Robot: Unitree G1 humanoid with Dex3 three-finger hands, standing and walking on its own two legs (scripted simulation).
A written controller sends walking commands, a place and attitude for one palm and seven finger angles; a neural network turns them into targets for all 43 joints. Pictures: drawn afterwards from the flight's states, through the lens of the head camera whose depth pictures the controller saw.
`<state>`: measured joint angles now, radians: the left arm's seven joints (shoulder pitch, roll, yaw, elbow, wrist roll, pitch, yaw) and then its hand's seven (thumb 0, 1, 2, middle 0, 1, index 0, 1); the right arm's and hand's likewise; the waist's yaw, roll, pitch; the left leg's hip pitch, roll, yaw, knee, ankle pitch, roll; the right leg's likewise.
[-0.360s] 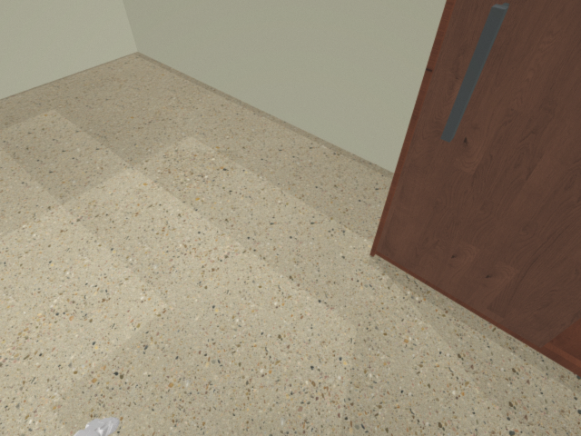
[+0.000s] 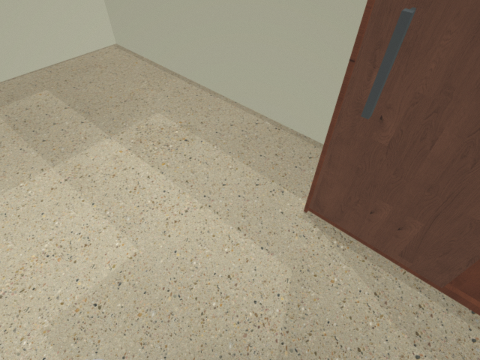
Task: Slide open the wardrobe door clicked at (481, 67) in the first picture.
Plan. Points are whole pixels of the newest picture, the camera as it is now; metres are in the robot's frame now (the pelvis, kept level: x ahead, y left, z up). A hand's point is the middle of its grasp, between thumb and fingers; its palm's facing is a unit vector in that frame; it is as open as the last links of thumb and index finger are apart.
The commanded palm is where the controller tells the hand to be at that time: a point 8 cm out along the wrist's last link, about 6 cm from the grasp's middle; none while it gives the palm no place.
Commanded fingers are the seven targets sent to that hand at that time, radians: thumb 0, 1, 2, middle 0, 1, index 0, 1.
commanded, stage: stand and wait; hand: left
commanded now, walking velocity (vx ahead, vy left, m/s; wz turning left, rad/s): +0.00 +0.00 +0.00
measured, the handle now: (387, 68) +0.91 -0.39 +0.08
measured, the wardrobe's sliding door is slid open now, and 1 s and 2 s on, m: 0.00 0.00 0.00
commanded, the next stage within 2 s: look at it before walking up in 0.46 s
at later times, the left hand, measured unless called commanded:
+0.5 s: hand out of the picture +0.07 +0.24 -0.15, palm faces -0.04 -0.94 -0.34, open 7.4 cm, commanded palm none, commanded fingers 0.00 0.90 0.90 -0.20 -0.30 -0.20 -0.30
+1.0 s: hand out of the picture +0.09 +0.24 -0.15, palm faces -0.04 -0.94 -0.34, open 7.4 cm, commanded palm none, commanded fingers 0.00 0.90 0.90 -0.20 -0.30 -0.20 -0.30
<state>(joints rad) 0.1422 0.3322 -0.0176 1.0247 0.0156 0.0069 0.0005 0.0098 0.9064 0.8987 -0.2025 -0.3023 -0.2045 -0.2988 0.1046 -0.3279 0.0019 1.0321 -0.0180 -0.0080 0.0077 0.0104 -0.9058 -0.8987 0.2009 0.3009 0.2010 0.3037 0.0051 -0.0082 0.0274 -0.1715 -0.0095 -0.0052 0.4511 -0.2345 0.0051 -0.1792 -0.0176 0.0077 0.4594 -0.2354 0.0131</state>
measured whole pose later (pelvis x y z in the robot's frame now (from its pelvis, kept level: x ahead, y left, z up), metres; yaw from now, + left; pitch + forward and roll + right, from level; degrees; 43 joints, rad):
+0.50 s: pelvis -0.01 -0.01 +0.00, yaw +0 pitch -2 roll +0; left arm 0.14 0.34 -0.01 1.08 0.01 0.00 0.00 0.01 0.91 0.90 -0.20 -0.30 -0.20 -0.30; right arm 0.14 -0.34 0.00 1.11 -0.01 -0.01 0.01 0.01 -0.91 -0.90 0.20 0.30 0.20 0.30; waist 0.00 0.00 0.04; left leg -0.17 0.00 -0.01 0.40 -0.20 -0.01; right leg -0.18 -0.01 0.01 0.42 -0.20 0.00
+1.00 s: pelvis +0.01 -0.01 +0.00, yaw +0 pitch -2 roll +0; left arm 0.12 0.34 -0.01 1.08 0.02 0.00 0.00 0.01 0.91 0.90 -0.20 -0.30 -0.20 -0.30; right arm 0.10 -0.34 0.00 1.11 -0.01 -0.01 0.01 0.01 -0.91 -0.90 0.20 0.30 0.20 0.30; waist 0.00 0.00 0.04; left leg -0.14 0.01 -0.01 0.38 -0.21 -0.01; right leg -0.16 0.00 0.00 0.39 -0.21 0.00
